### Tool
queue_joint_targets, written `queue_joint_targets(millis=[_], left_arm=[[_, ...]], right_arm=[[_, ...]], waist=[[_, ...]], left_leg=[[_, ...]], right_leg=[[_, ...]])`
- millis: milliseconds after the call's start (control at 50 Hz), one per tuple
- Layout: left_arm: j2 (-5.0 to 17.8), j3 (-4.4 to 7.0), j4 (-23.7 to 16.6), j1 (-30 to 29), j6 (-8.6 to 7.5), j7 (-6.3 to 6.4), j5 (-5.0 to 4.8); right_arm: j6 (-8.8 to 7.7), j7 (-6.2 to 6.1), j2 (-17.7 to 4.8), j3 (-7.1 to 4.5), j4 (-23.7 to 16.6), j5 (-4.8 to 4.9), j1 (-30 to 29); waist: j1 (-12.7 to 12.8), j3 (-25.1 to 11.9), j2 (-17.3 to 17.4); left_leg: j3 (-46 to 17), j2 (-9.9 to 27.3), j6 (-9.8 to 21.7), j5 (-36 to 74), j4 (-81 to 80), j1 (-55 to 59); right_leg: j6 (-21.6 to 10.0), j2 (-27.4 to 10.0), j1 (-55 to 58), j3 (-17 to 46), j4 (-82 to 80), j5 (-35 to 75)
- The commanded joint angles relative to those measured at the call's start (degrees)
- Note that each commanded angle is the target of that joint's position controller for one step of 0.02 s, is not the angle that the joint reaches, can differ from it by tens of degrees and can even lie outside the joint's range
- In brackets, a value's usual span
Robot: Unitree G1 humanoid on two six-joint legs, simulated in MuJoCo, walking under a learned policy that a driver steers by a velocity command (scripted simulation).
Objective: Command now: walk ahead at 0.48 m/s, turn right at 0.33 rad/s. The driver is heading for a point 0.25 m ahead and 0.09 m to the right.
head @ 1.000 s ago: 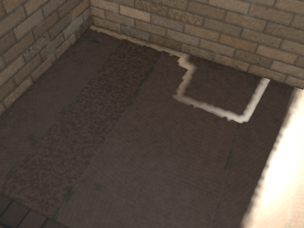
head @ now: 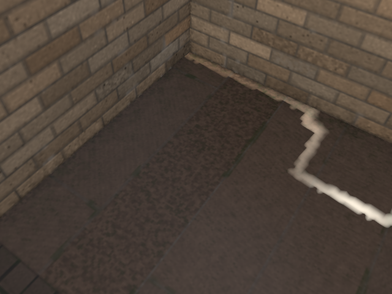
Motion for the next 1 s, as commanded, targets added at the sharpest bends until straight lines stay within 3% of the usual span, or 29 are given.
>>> queue_joint_targets(millis=[20,60,100,140,200,260,340,360,380,400,420,440,460,480,500,540,620,680,700,720,760,820,860,1000], left_arm=[[3.89,1.3,-3.58,-0.6,0.1,-0.76,1.02],[2.98,1.45,-3.52,-0.44,1.41,-1.51,1.54],[2.16,1.59,-3.65,-1.0,2.08,-1.51,1.72],[1.57,1.4,-4.34,-3.32,2.34,-1.4,1.98],[0.5,0.29,-6.32,-10.07,2.01,-1.6,1.77],[0.56,-0.54,-6.96,-13.82,1.73,-1.23,1.8],[3.04,-0.11,-5.14,-9.63,0.61,-0.1,2.22],[3.76,0.17,-3.64,-5.82,-0.21,0.19,2.66],[7.79,1.02,-2.58,-1.56,-1.08,0.6,3.31],[10.29,1.49,-2.13,0.97,-0.88,1.0,2.96],[7.59,0.69,-1.81,0.23,-0.28,0.87,0.0],[7.15,0.45,-2.49,-4.13,0.23,1.04,-0.49],[5.31,-0.22,-3.03,-8.34,0.69,1.4,0.02],[3.73,-0.86,-3.31,-11.19,0.97,1.89,0.44],[2.93,-1.24,-3.27,-13.16,1.21,2.25,0.7],[3.49,-1.27,-2.61,-12.87,1.17,2.18,1.36],[5.16,-0.9,-1.16,-12.49,1.79,1.69,0.95],[5.05,-0.64,-0.39,-12.93,3.18,1.5,0.13],[4.67,-0.54,-0.07,-12.1,3.46,1.39,0.1],[3.49,-0.52,-0.08,-11.12,3.85,1.23,-0.46],[2.18,-0.88,1.37,-9.44,3.66,0.94,0.21],[2.72,-1.0,3.19,-7.77,2.99,0.94,0.68],[2.34,-1.26,3.96,-7.92,2.75,1.08,0.46],[1.6,-1.9,6.19,-6.89,2.69,1.57,0.38]], right_arm=[[-0.73,-0.44,-4.97,-1.27,0.78,0.85,8.13],[-1.71,-0.84,-3.85,-0.78,1.82,1.14,9.23],[-2.69,-1.05,-4.2,-0.61,3.38,1.54,11.74],[-2.87,-1.28,-4.36,-0.38,4.49,1.53,13.38],[-2.27,-1.57,-3.75,0.34,5.57,1.66,13.16],[-1.69,-1.97,-5.04,0.39,7.75,1.81,16.51],[-0.5,-2.51,-5.96,0.17,9.44,1.87,16.62],[-0.08,-2.5,-6.07,0.13,9.84,2.11,16.79],[-0.06,-2.58,-5.33,0.43,9.13,2.33,18.61],[0.59,-2.49,0.55,1.84,9.53,4.25,26.07],[2.28,-2.53,-1.83,0.98,11.17,3.82,25.5],[3.12,-2.4,-2.75,0.52,10.37,2.37,22.12],[3.41,-2.27,-1.91,0.61,9.94,1.22,18.33],[3.79,-2.23,-1.4,0.6,10.08,0.83,16.82],[4.33,-2.19,-0.58,0.8,10.7,0.67,17.81],[5.18,-2.5,0.56,1.12,12.46,0.94,19.77],[6.21,-3.13,0.6,1.34,13.51,1.45,18.08],[5.74,-2.9,-0.07,1.56,14.24,0.56,18.32],[5.14,-2.92,-1.05,1.65,13.93,0.13,18.4],[4.7,-2.92,-2.38,1.51,13.97,1.05,16.45],[3.37,-2.9,-0.88,2.05,13.91,1.67,13.75],[2.56,-3.14,-1.24,1.93,14.02,1.96,13.77],[2.65,-3.12,-0.54,2.04,14.63,1.85,15.53],[2.84,-3.11,-0.12,2.23,15.65,1.81,17.76]], waist=[[-3.71,-1.23,6.35],[-2.36,-0.19,6.42],[-0.97,-0.07,5.47],[-0.63,-0.21,6.1],[-1.38,0.71,7.36],[-3.06,-0.8,6.96],[-1.04,-2.43,6.37],[0.99,-4.13,3.56],[1.39,-9.13,-0.8],[-0.47,-17.81,-10.5],[-0.57,-20.69,-5.82],[-1.63,-14.07,-4.57],[-2.44,-8.04,-3.04],[-3.92,-4.31,-2.55],[-5.59,-3.43,-3.49],[-5.91,-5.02,-3.45],[-5.05,-5.19,-4.83],[-5.62,-0.58,-3.04],[-4.9,1.03,-1.48],[-2.8,4.21,4.73],[-1.15,3.12,7.63],[-1.04,1.17,4.32],[-1.86,1.26,2.75],[-2.8,1.49,1.26]], left_leg=[[-17.85,16.66,2.91,-3.8,-21.05,13.82],[-11.88,14.87,2.63,7.94,-21.56,11.37],[-6.66,14.36,3.7,29.78,-19.16,12.44],[-2.84,13.87,4.53,40.43,-17.74,13.13],[2.01,10.83,4.09,42.91,-17.07,11.33],[1.78,11.8,4.48,46.24,-14.73,15.2],[-0.21,13.09,4.08,48.2,-4.93,19.69],[0.6,11.21,2.54,43.59,1.9,18.92],[1.76,8.42,0.39,28.01,10.89,13.08],[1.98,0.53,-1.49,-12.64,26.51,3.39],[-5.38,-1.2,-2.19,-26.55,30.78,2.86],[-7.34,-0.03,-2.43,-26.97,32.17,0.6],[-7.93,0.74,-2.61,-24.35,30.4,-0.67],[-8.46,1.88,-3.01,-20.69,26.44,0.82],[-8.18,2.27,-3.51,-18.04,22.43,4.05],[-6.46,0.95,-3.97,-16.41,16.23,7.48],[-5.47,0.9,-3.92,-10.16,6.16,11.01],[-6.59,2.3,-2.49,-2.04,-5.46,15.84],[-10.17,5.41,-1.9,-4.55,-9.51,14.73],[-13.25,6.56,-1.17,-12.18,-12.3,5.06],[-14.9,7.56,-1.95,-14.86,-17.55,-2.14],[-13.29,6.43,-2.13,-8.71,-16.79,1.53],[-12.53,5.98,-1.66,-6.28,-15.66,4.31],[-11.8,5.66,-1.04,-3.26,-14.56,6.66]], right_leg=[[-1.23,-4.54,-17.58,1.84,7.1,6.55],[-0.37,-4.25,-16.13,1.03,6.32,8.02],[0.55,-2.93,-17.47,0.12,5.05,8.96],[1.32,-2.1,-19.03,-0.93,1.44,11.83],[1.84,-0.83,-15.4,-4.16,-12.59,18.37],[1.38,0.73,-11.35,-6.43,-20.7,20.9],[-1.54,2.49,-4.93,-6.27,-28.48,17.53],[-2.24,2.35,1.02,-5.58,-35.24,25.48],[-3.72,-5.42,11.67,0.95,-33.6,51.15],[-14.29,-20.69,24.41,15.24,-30.11,78.55],[-18.16,-22.47,21.13,18.59,-32.27,75.66],[-17.21,-20.49,14.61,15.65,-36.04,62.71],[-14.69,-17.86,8.53,13.61,-39.63,51.01],[-11.98,-15.19,3.05,10.51,-42.28,44.86],[-9.74,-12.62,-0.81,7.44,-43.76,40.32],[-8.0,-10.56,-1.27,5.16,-43.9,35.47],[-6.27,-9.81,-3.62,6.52,-46.54,10.88],[-0.87,-7.88,-10.95,6.95,-48.35,-7.99],[1.02,-6.7,-11.28,6.5,-47.1,-7.54],[2.1,-3.11,-6.85,2.92,-45.68,-1.66],[2.05,-2.45,5.14,1.44,-40.22,10.29],[1.72,-3.42,6.76,2.11,-40.01,13.47],[1.83,-3.65,4.71,2.25,-40.71,12.93],[2.31,-3.88,3.7,2.18,-40.98,14.22]])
